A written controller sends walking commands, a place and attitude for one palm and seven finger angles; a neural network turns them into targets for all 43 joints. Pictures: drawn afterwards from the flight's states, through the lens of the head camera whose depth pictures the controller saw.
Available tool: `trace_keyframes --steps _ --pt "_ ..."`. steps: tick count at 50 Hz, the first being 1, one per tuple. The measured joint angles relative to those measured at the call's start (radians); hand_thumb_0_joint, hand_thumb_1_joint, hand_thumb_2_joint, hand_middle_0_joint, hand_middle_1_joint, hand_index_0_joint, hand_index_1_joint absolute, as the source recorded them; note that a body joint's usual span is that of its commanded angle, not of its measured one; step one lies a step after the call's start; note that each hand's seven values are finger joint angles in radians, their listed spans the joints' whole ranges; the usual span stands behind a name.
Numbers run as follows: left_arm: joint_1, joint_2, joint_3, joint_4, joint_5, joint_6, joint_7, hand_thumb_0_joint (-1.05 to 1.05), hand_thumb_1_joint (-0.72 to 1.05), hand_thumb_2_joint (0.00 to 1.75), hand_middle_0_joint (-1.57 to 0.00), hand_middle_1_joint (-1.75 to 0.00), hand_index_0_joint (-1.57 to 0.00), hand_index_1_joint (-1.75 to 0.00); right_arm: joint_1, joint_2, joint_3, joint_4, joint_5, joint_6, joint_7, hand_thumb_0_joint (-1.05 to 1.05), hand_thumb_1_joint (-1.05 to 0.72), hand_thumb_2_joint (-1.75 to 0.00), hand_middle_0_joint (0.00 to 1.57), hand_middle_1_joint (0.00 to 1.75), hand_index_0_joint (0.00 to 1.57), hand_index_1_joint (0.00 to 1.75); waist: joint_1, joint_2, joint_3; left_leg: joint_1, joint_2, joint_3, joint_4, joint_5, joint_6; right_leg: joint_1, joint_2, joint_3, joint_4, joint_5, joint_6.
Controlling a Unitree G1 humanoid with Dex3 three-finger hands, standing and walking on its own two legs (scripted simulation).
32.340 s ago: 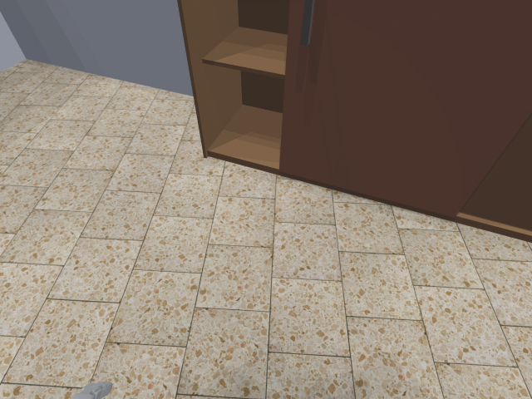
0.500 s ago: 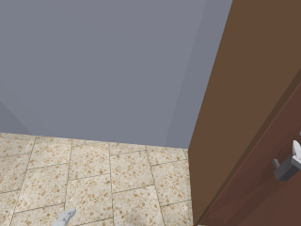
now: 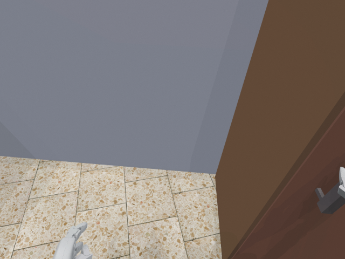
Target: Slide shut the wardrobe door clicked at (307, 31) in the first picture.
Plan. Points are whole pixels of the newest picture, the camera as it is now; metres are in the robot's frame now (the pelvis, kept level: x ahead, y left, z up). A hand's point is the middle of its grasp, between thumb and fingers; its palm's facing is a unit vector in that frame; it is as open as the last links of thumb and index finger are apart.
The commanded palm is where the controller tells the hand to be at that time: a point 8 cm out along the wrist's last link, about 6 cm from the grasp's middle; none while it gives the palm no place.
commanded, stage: stop walking and hold the door there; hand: right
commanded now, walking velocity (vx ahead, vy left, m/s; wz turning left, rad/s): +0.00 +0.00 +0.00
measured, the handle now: out of the picture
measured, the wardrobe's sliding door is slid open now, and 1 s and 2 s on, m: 0.00 0.01 0.01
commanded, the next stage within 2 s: none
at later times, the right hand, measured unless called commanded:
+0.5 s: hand out of the picture +0.27 -0.36 +0.10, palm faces +0.58 +0.74 -0.35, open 6.0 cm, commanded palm +0.22 -0.39 +0.11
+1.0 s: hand out of the picture +0.26 -0.36 +0.10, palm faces +0.38 +0.90 -0.22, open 5.8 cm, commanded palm +0.22 -0.39 +0.11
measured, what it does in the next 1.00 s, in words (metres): steps to the right: right foot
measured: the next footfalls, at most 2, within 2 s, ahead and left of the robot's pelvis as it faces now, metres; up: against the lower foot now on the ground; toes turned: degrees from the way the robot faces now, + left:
right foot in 0.82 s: +0.01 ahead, -0.18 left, +0.00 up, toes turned -6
left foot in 1.12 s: -0.03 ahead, -0.02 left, +0.00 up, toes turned +4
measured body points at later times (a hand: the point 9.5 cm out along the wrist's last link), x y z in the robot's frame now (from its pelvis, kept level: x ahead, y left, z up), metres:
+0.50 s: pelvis +0.00 +0.01 +0.00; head -0.02 +0.02 +0.45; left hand +0.13 +0.27 -0.11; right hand +0.23 -0.40 +0.12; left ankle +0.00 +0.09 -0.74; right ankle +0.02 -0.08 -0.74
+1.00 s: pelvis -0.06 -0.11 -0.01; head -0.03 -0.11 +0.44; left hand +0.12 +0.11 -0.10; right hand +0.24 -0.41 +0.11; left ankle -0.06 +0.03 -0.70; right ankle -0.03 -0.18 -0.74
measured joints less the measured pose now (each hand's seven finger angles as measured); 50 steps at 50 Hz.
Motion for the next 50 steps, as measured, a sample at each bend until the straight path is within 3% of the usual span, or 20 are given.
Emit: trace_keyframes --steps 25,31,35,40,43,46,48,50 --pt "0.033 0.012 0.013 0.033 -0.008 0.021 -0.009 0.02 0.90 0.89 -0.20 -0.30 -0.20 -0.30 -0.058 -0.016 -0.026 0.095 -0.003 -0.009 0.011 -0.27 -0.52 -0.80 0.45 1.40 0.45 1.40 0.005 -0.032 0.022 -0.001 -0.024 0.019 -0.015 0.011 0.009 -0.035 -0.025 0.023 0.049 -0.015 0.011" --pt "0.009 0.034 0.031 0.023 -0.014 0.041 -0.018 0.02 0.90 0.89 -0.20 -0.30 -0.20 -0.30 -0.077 0.011 0.007 0.049 -0.007 -0.022 0.008 -0.27 -0.53 -0.79 0.45 1.40 0.45 1.40 -0.015 -0.040 0.049 -0.027 -0.008 0.021 0.027 -0.002 -0.003 -0.080 0.011 0.112 0.185 -0.116 0.027" --pt "-0.015 0.035 0.031 0.008 -0.012 0.041 -0.021 0.02 0.90 0.89 -0.20 -0.30 -0.20 -0.30 -0.081 0.032 0.034 -0.015 -0.012 -0.031 0.010 -0.25 -0.55 -0.77 0.45 1.40 0.45 1.40 -0.005 -0.009 0.076 -0.052 0.042 0.020 0.077 -0.021 -0.025 -0.089 0.014 0.138 0.244 -0.162 0.038" --pt "-0.048 0.032 0.030 -0.016 -0.004 0.044 -0.014 0.02 0.90 0.89 -0.20 -0.30 -0.20 -0.30 -0.092 0.072 0.092 -0.119 -0.015 -0.026 0.010 -0.22 -0.58 -0.75 0.45 1.40 0.45 1.40 0.016 0.021 0.107 -0.093 0.120 0.020 0.149 -0.045 -0.077 -0.033 -0.016 0.108 0.135 -0.094 0.048" --pt "-0.076 0.011 0.029 -0.023 -0.003 0.051 -0.013 0.02 0.90 0.89 -0.19 -0.30 -0.20 -0.30 -0.104 0.097 0.132 -0.185 -0.005 -0.016 0.004 -0.20 -0.59 -0.75 0.45 1.40 0.44 1.40 0.005 0.055 0.136 -0.117 0.170 -0.016 0.180 -0.045 -0.113 -0.018 0.020 0.061 0.104 -0.058 0.038" --pt "-0.092 -0.025 0.012 -0.055 -0.004 0.053 -0.020 0.02 0.90 0.89 -0.19 -0.30 -0.20 -0.30 -0.094 0.122 0.154 -0.239 0.006 -0.010 -0.014 -0.18 -0.60 -0.75 0.45 1.40 0.42 1.40 -0.007 0.055 0.152 -0.183 0.174 -0.028 0.332 -0.181 -0.087 -0.028 0.027 0.018 0.118 -0.068 0.001" --pt "-0.090 -0.057 -0.001 -0.066 0.000 0.038 -0.030 0.01 0.90 0.89 -0.19 -0.30 -0.20 -0.30 -0.083 0.137 0.165 -0.264 0.013 -0.001 -0.027 -0.17 -0.62 -0.74 0.45 1.40 0.41 1.40 -0.001 0.037 0.160 -0.213 0.154 0.004 0.473 -0.269 -0.074 -0.028 0.019 0.009 0.119 -0.067 -0.018" --pt "-0.079 -0.088 -0.019 -0.063 0.002 0.021 -0.042 0.01 0.90 0.89 -0.20 -0.30 -0.20 -0.30 -0.076 0.147 0.179 -0.285 0.018 0.013 -0.033 -0.16 -0.63 -0.73 0.45 1.40 0.40 1.40 0.002 0.030 0.162 -0.205 0.140 0.047 0.513 -0.290 -0.070 -0.025 0.017 0.003 0.112 -0.060 -0.028"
